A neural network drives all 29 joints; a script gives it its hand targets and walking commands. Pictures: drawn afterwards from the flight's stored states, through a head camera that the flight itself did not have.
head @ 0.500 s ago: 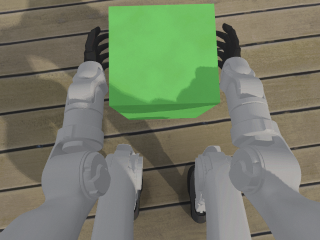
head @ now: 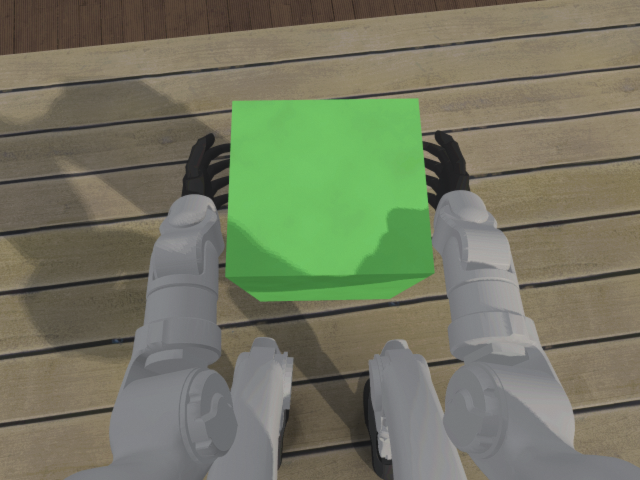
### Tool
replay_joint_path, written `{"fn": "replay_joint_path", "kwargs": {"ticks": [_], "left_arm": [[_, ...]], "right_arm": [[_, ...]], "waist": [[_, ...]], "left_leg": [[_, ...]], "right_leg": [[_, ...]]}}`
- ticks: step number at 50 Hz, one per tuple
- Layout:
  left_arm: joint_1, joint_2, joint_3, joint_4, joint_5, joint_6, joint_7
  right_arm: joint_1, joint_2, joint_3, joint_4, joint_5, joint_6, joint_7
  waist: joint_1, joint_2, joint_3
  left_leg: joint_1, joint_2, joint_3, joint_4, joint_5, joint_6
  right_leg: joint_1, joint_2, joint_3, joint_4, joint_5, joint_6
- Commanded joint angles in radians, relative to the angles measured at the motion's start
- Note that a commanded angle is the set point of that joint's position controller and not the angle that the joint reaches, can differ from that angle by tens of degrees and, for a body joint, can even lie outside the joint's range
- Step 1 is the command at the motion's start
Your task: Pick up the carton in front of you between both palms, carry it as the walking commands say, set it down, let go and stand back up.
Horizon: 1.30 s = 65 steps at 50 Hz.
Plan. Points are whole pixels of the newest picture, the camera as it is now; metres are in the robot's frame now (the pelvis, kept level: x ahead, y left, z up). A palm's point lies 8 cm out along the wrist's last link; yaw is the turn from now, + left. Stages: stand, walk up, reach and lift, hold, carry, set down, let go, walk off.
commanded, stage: reach and lift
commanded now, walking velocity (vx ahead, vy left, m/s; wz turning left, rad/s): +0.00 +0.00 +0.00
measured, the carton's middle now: (325, 218) +0.46 +0.02 -0.11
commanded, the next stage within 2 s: hold in 1.96 s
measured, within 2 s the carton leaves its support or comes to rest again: neither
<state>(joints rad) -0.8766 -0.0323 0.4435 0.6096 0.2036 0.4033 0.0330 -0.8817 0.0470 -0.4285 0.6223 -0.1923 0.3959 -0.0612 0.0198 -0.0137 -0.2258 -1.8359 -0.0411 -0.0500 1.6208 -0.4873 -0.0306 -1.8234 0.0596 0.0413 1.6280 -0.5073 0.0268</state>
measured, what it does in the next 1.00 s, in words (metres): rises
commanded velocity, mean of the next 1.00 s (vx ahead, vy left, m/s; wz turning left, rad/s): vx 0.00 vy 0.00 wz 0.00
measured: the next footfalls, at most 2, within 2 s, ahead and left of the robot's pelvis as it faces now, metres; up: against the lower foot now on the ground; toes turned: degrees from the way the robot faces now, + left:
none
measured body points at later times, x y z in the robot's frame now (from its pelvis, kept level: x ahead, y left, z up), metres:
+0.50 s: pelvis +0.05 +0.00 +0.14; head +0.15 +0.00 +0.58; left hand +0.42 +0.16 +0.11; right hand +0.43 -0.14 +0.11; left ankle +0.10 +0.13 -0.50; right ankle +0.09 -0.12 -0.50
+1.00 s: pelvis +0.08 +0.00 +0.23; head +0.05 +0.00 +0.68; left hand +0.38 +0.16 +0.25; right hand +0.39 -0.15 +0.25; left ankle +0.10 +0.13 -0.50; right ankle +0.09 -0.12 -0.50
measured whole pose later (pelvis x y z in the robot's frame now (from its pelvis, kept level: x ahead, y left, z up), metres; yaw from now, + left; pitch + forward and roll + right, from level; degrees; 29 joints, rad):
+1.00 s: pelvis +0.08 +0.00 +0.23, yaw +1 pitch -1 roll +0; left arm -0.28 -0.16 0.28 0.38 0.25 0.57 0.01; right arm -0.28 0.16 -0.28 0.39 -0.25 0.57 0.00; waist 0.00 0.00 -0.06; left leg -0.26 -0.02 -0.06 0.52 -0.24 -0.01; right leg -0.25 0.02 0.06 0.52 -0.26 0.00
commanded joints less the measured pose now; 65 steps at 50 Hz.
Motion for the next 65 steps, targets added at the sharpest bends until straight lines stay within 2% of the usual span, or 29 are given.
{"fn": "replay_joint_path", "kwargs": {"ticks": [1, 10, 26, 33, 41, 46, 50, 54, 59, 65], "left_arm": [[-0.588, -1.092, -0.583, 0.043, -0.176, -0.009, -0.257], [-0.438, -1.116, -0.589, 0.05, -0.152, -0.026, -0.253], [-0.148, -1.136, -0.664, -0.013, -0.139, -0.03, -0.249], [-0.025, -1.136, -0.699, -0.056, -0.142, 0.0, -0.249], [0.08, -1.125, -0.75, -0.151, -0.157, 0.078, -0.254], [0.122, -1.106, -0.764, -0.214, -0.159, 0.146, -0.262], [0.124, -1.074, -0.705, -0.197, -0.131, 0.185, -0.269], [0.061, -1.069, -0.642, -0.163, -0.099, 0.193, -0.28], [-0.024, -1.094, -0.661, -0.19, -0.109, 0.184, -0.289], [-0.022, -1.089, -0.67, -0.198, -0.112, 0.188, -0.289]], "right_arm": [[-0.617, 1.103, 0.586, 0.028, 0.176, -0.02, 0.26], [-0.443, 1.115, 0.572, 0.042, 0.136, -0.036, 0.255], [-0.162, 1.134, 0.651, -0.027, 0.128, -0.034, 0.262], [-0.033, 1.131, 0.682, -0.068, 0.123, -0.003, 0.266], [0.079, 1.115, 0.729, -0.166, 0.142, 0.076, 0.28], [0.111, 1.086, 0.741, -0.228, 0.145, 0.146, 0.289], [0.117, 1.062, 0.684, -0.206, 0.117, 0.188, 0.298], [0.053, 1.055, 0.623, -0.171, 0.09, 0.195, 0.311], [-0.028, 1.078, 0.641, -0.197, 0.099, 0.185, 0.318], [-0.024, 1.07, 0.646, -0.208, 0.098, 0.188, 0.315]], "waist": [[0.02, -0.003, -0.904], [-0.001, 0.012, -0.75], [-0.002, 0.007, -0.511], [-0.01, 0.011, -0.375], [-0.013, 0.015, -0.227], [-0.018, 0.012, -0.106], [-0.018, 0.007, 0.026], [-0.013, 0.013, 0.079], [-0.016, 0.014, 0.013], [-0.02, 0.012, -0.015]], "left_leg": [[0.636, -0.126, 0.085, -0.216, 0.229, 0.01], [0.798, -0.126, 0.055, -0.383, 0.219, 0.013], [1.195, -0.095, -0.009, -0.71, 0.319, 0.032], [1.381, -0.081, -0.032, -0.869, 0.408, 0.035], [1.594, -0.061, -0.04, -1.046, 0.5, 0.034], [1.69, -0.052, -0.04, -1.15, 0.475, 0.031], [1.69, -0.047, -0.028, -1.205, 0.351, 0.034], [1.68, -0.041, -0.018, -1.221, 0.252, 0.041], [1.714, -0.04, -0.017, -1.215, 0.265, 0.041], [1.742, -0.041, -0.014, -1.225, 0.296, 0.037]], "right_leg": [[0.55, 0.122, -0.079, -0.227, 0.205, 0.001], [0.714, 0.115, -0.042, -0.401, 0.199, -0.011], [1.116, 0.079, 0.023, -0.724, 0.309, -0.024], [1.311, 0.061, 0.042, -0.881, 0.403, -0.027], [1.529, 0.04, 0.049, -1.059, 0.5, -0.024], [1.624, 0.031, 0.048, -1.165, 0.473, -0.027], [1.632, 0.024, 0.041, -1.223, 0.354, -0.036], [1.622, 0.017, 0.032, -1.238, 0.261, -0.042], [1.65, 0.018, 0.028, -1.23, 0.271, -0.04], [1.678, 0.021, 0.026, -1.239, 0.296, -0.036]]}}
